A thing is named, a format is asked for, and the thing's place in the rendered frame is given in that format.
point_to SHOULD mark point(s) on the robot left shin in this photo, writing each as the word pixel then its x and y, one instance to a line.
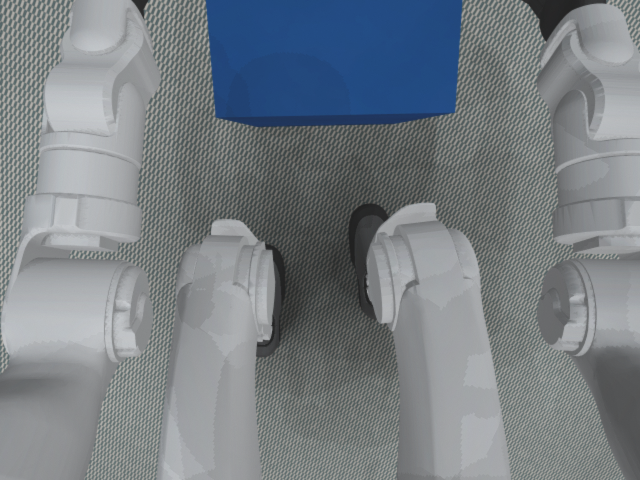
pixel 187 263

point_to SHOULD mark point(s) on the right robot upper arm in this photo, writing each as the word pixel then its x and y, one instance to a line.
pixel 590 309

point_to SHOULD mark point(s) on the robot right forearm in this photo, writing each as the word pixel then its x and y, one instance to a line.
pixel 590 81

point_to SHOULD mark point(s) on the robot shin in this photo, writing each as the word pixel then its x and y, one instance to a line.
pixel 187 263
pixel 423 212

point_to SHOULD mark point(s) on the left robot upper arm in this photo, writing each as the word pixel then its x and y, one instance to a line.
pixel 69 323

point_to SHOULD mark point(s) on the right robot hand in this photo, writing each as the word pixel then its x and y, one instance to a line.
pixel 551 12

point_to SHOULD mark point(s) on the carton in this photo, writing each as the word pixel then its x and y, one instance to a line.
pixel 333 62

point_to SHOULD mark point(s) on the robot right shin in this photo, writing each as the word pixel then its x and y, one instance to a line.
pixel 423 212

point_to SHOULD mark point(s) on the robot left forearm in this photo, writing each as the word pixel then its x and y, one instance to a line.
pixel 92 136

